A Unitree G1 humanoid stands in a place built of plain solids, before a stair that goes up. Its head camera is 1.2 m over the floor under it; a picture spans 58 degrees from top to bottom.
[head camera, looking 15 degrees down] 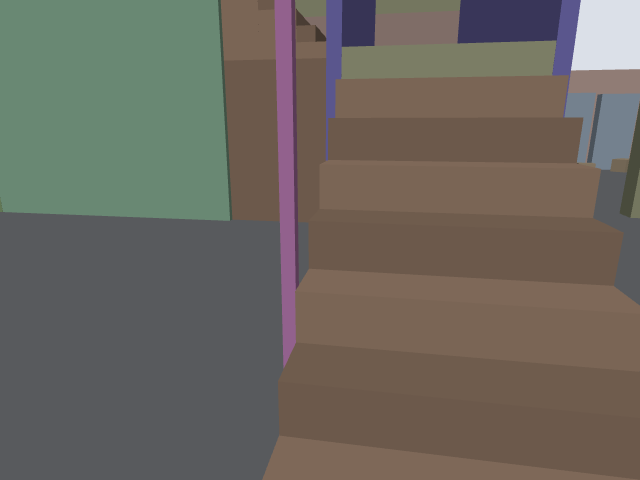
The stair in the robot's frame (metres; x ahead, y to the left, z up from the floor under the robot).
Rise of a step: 0.17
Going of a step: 0.22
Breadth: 1.00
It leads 10 degrees to the right of straight ahead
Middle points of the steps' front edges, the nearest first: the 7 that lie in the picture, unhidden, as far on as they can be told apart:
0.95 -0.38 0.53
1.17 -0.41 0.70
1.39 -0.45 0.88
1.60 -0.49 1.05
1.82 -0.53 1.23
2.04 -0.56 1.40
2.26 -0.60 1.58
